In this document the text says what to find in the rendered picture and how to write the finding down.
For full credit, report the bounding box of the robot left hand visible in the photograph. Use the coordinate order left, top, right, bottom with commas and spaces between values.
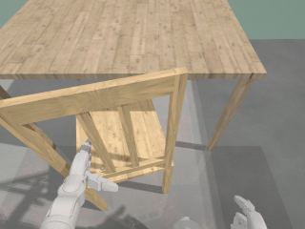
69, 139, 118, 192

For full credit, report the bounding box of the robot right thigh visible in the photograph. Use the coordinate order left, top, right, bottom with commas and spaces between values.
173, 219, 202, 229

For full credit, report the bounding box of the robot right hand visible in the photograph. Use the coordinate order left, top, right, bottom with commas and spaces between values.
231, 195, 267, 229

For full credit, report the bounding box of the chair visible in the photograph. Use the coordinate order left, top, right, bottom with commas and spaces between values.
0, 67, 189, 211

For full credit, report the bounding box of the table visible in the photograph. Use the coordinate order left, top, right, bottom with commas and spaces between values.
0, 0, 267, 152

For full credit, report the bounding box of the left robot forearm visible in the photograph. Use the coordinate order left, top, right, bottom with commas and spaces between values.
40, 174, 87, 229

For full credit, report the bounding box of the robot right shin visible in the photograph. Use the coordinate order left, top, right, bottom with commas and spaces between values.
179, 217, 190, 221

